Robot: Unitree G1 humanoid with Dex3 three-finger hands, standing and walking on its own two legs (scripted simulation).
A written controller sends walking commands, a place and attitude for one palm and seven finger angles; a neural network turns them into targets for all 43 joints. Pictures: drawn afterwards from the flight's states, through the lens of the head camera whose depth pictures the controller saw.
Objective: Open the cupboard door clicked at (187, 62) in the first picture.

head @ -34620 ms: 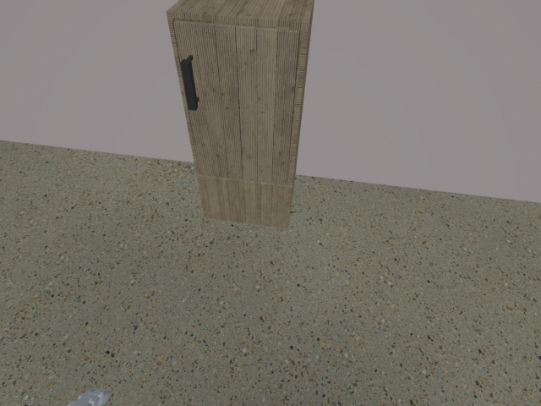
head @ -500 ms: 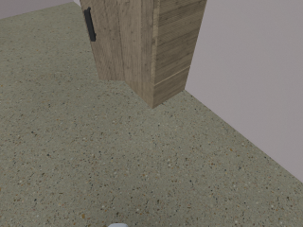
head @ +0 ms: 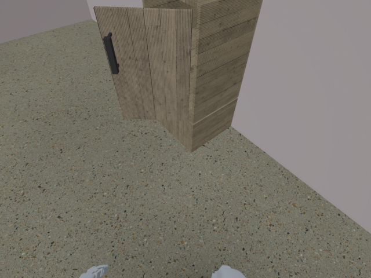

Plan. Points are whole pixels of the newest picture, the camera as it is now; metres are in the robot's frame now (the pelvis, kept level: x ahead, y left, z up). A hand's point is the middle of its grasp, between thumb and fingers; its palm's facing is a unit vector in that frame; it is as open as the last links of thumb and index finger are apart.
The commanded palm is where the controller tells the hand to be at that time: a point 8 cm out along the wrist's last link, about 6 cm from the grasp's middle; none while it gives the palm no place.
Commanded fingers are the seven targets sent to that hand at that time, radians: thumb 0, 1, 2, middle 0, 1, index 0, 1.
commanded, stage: take the last steps up to it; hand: left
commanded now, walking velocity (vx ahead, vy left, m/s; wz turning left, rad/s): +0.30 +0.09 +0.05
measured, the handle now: (112, 53) +0.96 +0.33 -0.03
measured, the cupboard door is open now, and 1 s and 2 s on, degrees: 49 49 49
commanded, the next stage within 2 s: come to a stop and stand still in 0.94 s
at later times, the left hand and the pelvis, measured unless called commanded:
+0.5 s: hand out of the picture +0.10 +0.17 -0.16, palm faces +0.18 -0.97 -0.19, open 7.3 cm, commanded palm none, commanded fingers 0.00 0.90 0.90 -0.20 -0.30 -0.20 -0.30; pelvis +0.17 +0.01 +0.01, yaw +4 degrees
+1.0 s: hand (96, 182) +0.41 +0.29 -0.16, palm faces +0.05 -0.98 -0.18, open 7.4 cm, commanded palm none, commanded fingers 0.00 0.90 0.90 -0.20 -0.30 -0.20 -0.30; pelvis +0.31 +0.10 +0.00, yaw +1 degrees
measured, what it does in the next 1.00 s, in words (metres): walks ahead: right foot, then left foot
